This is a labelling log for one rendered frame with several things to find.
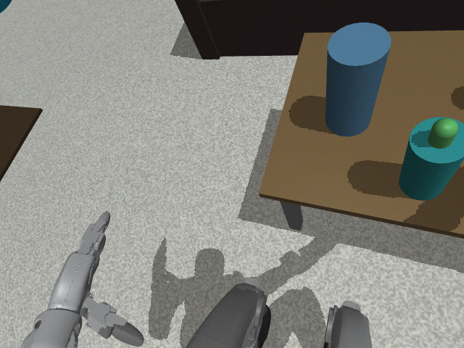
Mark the sofa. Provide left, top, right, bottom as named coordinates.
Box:
left=175, top=0, right=464, bottom=59

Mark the left robot hand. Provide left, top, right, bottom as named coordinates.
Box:
left=47, top=211, right=144, bottom=347

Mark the left robot foot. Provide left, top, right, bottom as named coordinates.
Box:
left=257, top=305, right=271, bottom=348

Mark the coffee table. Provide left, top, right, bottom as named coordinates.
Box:
left=259, top=30, right=464, bottom=239

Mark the left robot arm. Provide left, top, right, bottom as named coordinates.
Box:
left=20, top=309, right=82, bottom=348

